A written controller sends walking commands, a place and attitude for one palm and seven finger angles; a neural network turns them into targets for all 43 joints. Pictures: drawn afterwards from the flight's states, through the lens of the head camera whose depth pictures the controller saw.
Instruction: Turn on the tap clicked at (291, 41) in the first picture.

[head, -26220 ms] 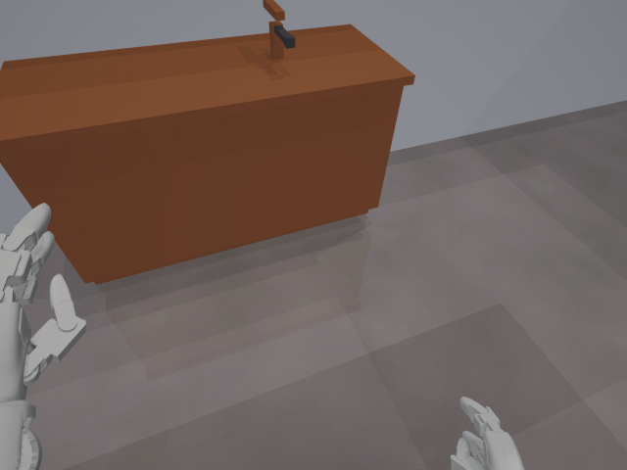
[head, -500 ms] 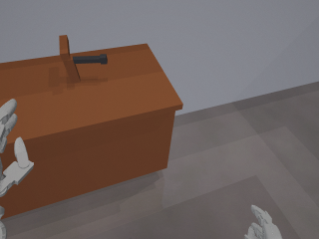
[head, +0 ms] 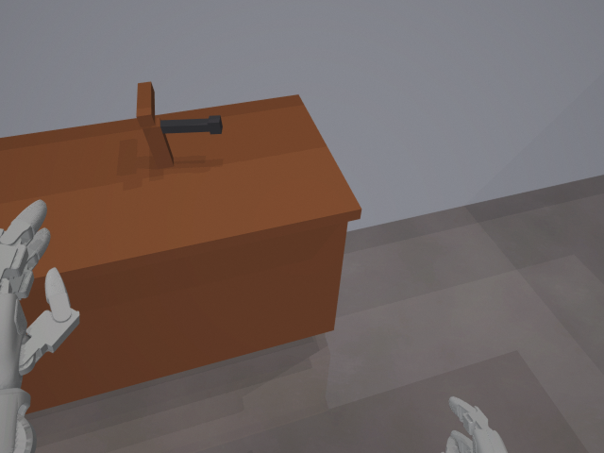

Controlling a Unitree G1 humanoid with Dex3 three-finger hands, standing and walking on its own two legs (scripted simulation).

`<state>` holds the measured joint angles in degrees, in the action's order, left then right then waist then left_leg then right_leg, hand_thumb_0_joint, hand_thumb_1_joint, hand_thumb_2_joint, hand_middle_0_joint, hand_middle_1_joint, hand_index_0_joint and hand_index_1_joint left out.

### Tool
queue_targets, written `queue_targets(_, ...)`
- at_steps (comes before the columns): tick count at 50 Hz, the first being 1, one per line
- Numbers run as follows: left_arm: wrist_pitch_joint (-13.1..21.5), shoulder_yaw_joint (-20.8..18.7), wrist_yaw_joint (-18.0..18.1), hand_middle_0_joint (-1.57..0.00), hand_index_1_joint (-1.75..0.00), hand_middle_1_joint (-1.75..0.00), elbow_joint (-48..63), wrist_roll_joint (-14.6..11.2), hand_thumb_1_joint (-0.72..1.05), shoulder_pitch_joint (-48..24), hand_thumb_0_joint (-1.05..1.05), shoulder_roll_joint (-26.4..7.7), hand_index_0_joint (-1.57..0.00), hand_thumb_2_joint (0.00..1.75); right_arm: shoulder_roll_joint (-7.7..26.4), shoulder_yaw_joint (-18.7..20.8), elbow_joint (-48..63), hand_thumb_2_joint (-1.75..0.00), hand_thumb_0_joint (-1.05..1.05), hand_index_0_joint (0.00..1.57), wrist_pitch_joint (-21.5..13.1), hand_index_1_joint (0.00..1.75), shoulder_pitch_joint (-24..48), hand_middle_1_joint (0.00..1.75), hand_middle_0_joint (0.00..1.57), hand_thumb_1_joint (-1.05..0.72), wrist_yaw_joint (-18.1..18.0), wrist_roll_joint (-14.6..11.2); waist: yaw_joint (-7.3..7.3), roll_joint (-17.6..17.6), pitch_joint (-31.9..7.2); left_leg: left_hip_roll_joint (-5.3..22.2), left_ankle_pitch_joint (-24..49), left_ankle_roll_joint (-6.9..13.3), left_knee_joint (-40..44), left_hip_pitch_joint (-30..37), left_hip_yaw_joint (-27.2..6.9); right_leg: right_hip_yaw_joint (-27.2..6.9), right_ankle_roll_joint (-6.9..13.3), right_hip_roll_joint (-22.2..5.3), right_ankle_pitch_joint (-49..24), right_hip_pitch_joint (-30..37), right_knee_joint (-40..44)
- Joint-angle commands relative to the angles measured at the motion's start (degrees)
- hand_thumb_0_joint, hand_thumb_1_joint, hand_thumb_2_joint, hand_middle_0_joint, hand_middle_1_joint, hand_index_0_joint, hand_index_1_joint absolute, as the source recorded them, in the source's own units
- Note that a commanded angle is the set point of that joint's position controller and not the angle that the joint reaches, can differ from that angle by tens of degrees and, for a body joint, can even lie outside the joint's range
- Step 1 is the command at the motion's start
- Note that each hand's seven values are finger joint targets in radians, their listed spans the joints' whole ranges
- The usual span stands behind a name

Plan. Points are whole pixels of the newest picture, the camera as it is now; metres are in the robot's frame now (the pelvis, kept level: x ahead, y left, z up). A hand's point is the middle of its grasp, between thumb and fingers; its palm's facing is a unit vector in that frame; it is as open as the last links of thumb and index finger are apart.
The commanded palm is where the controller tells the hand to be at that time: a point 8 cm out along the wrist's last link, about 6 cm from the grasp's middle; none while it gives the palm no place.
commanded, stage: stop stepping back and stand still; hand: left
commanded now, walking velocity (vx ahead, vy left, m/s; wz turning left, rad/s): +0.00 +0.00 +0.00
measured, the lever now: (215, 124) +0.73 +0.23 +0.04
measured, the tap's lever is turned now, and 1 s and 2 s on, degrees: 78 78 78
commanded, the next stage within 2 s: stand and check the lever's angle in 0.52 s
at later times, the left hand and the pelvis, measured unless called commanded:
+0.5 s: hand (64, 295) +0.24 +0.26 +0.16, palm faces +0.37 -0.85 -0.37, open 7.5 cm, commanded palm +0.18 +0.30 +0.18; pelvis +0.02 +0.02 +0.01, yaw -1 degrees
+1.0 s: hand (52, 301) +0.23 +0.26 +0.16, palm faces +0.37 -0.85 -0.37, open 7.5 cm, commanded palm +0.17 +0.30 +0.18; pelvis +0.01 +0.03 +0.01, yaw -1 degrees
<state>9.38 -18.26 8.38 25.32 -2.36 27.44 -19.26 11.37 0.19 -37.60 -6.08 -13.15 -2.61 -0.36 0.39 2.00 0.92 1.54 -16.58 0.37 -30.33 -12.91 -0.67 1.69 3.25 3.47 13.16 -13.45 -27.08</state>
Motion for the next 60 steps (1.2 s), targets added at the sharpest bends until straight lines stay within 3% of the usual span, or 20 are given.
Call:
queue_targets(1,3.7,-6.7,1.1,-0.20,-0.30,-0.30,12.3,-0.6,0.90,-3.7,0.00,-10.7,-0.20,0.90,7.1,2.8,9.9,-0.90,0.00,0.20,-2.9,0.30,6.3,0.30,0.20,-0.90,-1.0,-0.2,-0.12,-0.8,-7.6,2.9,15.3,1.7,5.8,3.7,-1.4,-10.3,-1.1,-9.5,-18.8,7.9,4.8)
queue_targets(6,3.7,-7.1,1.2,-0.20,-0.30,-0.30,13.0,-0.5,0.90,-3.9,0.00,-10.9,-0.20,0.90,7.5,3.1,10.8,-0.90,0.00,0.20,-1.9,0.30,6.9,0.30,0.20,-0.90,-1.4,-0.5,-0.55,0.6,-7.8,4.8,21.7,2.0,6.6,5.9,-3.6,-7.4,-1.7,-6.9,-17.7,7.4,3.7)
queue_targets(13,3.4,-6.3,1.0,-0.20,-0.30,-0.30,13.1,-0.7,0.90,-2.1,0.00,-10.0,-0.20,0.90,7.6,3.1,11.9,-0.90,0.00,0.20,-1.0,0.30,7.0,0.30,0.20,-0.90,-1.2,-0.6,-0.43,0.8,-8.1,4.6,19.7,1.6,7.1,4.8,-3.1,-7.6,-1.7,-6.5,-17.9,8.0,4.3)
queue_targets(15,3.5,-6.1,1.0,-0.20,-0.30,-0.30,13.8,-0.7,0.90,-3.0,0.00,-10.2,-0.20,0.90,7.7,3.0,11.9,-0.90,0.00,0.20,-0.9,0.30,7.2,0.30,0.20,-0.90,-1.3,-0.5,-0.42,3.1,-7.5,4.8,19.8,1.5,8.0,4.3,-3.6,-7.3,-1.7,-6.2,-16.9,7.7,3.9)
queue_targets(17,3.3,-6.3,1.0,-0.20,-0.30,-0.30,12.5,-0.7,0.90,-2.6,0.00,-10.2,-0.20,0.90,7.5,2.8,12.0,-0.90,0.00,0.20,-0.7,0.30,7.1,0.30,0.20,-0.90,-1.4,-0.5,-0.53,1.5,-7.8,4.8,19.7,1.6,7.8,4.4,-3.3,-6.9,-1.8,-6.1,-17.2,7.8,4.3)
queue_targets(21,3.0,-5.7,0.9,-0.20,-0.30,-0.30,12.4,-0.7,0.90,-4.0,0.00,-9.9,-0.20,0.90,7.4,2.6,12.0,-0.90,0.00,0.20,-0.6,0.30,7.3,0.30,0.20,-0.90,-1.5,-0.3,-0.50,2.4,-7.1,4.4,18.2,1.4,8.4,3.9,-3.0,-7.2,-1.8,-6.0,-16.6,7.5,4.8)
queue_targets(23,2.8,-5.8,1.0,-0.20,-0.30,-0.30,11.5,-0.7,0.90,-4.2,0.00,-10.0,-0.20,0.90,7.4,2.4,11.9,-0.90,0.00,0.20,-0.6,0.30,7.3,0.30,0.20,-0.90,-1.5,-0.3,-0.58,0.5,-6.6,4.0,15.6,1.4,8.4,3.0,-3.1,-7.6,-1.8,-6.0,-15.1,7.6,5.8)
queue_targets(33,2.7,-5.9,1.0,-0.20,-0.30,-0.30,11.7,-0.7,0.90,-4.2,0.00,-10.1,-0.20,0.90,7.3,2.3,11.3,-0.90,0.00,0.20,-0.7,0.30,7.5,0.30,0.20,-0.90,-1.6,-0.1,-0.71,0.0,-7.1,3.6,14.7,1.3,9.1,3.0,-3.0,-7.2,-1.8,-6.1,-14.7,8.2,6.5)
queue_targets(35,2.8,-5.5,1.0,-0.20,-0.30,-0.30,11.8,-0.6,0.90,-4.7,0.00,-9.9,-0.20,0.90,7.3,2.2,11.2,-0.90,0.00,0.20,-0.8,0.30,7.7,0.30,0.20,-0.90,-1.7,0.0,-0.70,1.6,-6.4,3.6,13.7,1.2,9.8,2.5,-3.2,-7.2,-1.8,-6.0,-13.3,7.9,6.6)
queue_targets(44,3.0,-6.3,0.9,-0.20,-0.30,-0.30,12.4,-0.4,0.90,-4.5,0.00,-10.6,-0.20,0.90,7.6,2.6,11.3,-0.90,0.00,0.20,-1.1,0.30,7.9,0.30,0.20,-0.90,-1.9,0.0,-0.86,2.3,-7.1,3.7,14.0,1.1,10.5,3.0,-3.3,-6.3,-2.1,-5.3,-12.9,7.4,6.1)
queue_targets(53,2.5,-5.3,0.9,-0.20,-0.30,-0.30,10.5,-0.5,0.90,-4.9,0.00,-9.5,-0.20,0.90,7.4,2.4,10.9,-0.90,0.00,0.20,-0.8,0.30,7.9,0.30,0.20,-0.90,-1.8,0.0,-0.81,-0.3,-5.8,2.8,8.8,1.1,10.3,1.9,-2.5,-7.9,-1.9,-5.5,-10.8,6.5,8.3)
queue_targets(54,2.7,-5.8,0.9,-0.20,-0.30,-0.30,11.8,-0.3,0.90,-6.1,0.00,-10.4,-0.20,0.90,7.7,2.7,11.1,-0.90,0.00,0.20,-0.8,0.30,8.2,0.30,0.20,-0.90,-1.9,0.1,-0.80,1.4,-6.3,2.7,9.3,1.0,10.3,2.3,-2.5,-8.0,-1.7,-5.6,-11.0,6.6,8.1)
queue_targets(60,2.6,-5.3,1.0,-0.20,-0.30,-0.30,11.3,-0.3,0.90,-6.0,0.00,-9.8,-0.20,0.90,7.3,2.3,11.2,-0.90,0.00,0.20,-0.8,0.30,8.2,0.30,0.20,-0.90,-2.0,0.0,-1.00,1.2,-6.0,3.0,9.4,1.0,11.4,2.0,-2.9,-6.9,-2.0,-5.0,-10.3,6.9,7.7)
